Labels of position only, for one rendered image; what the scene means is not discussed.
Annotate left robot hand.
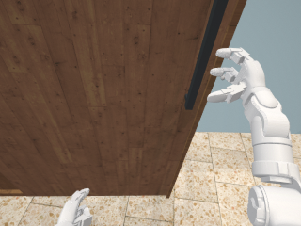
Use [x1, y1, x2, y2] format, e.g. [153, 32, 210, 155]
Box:
[57, 188, 93, 226]

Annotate right robot forearm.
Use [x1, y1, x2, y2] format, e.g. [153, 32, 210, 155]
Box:
[242, 87, 301, 193]

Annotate robot right upper arm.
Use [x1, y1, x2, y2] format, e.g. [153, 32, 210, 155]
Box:
[247, 185, 301, 226]

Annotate right robot hand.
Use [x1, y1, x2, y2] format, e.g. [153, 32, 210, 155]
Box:
[207, 47, 266, 104]

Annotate handle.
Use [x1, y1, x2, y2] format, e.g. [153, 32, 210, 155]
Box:
[184, 0, 229, 110]

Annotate wardrobe door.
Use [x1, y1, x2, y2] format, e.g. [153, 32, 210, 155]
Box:
[0, 172, 19, 190]
[0, 0, 237, 197]

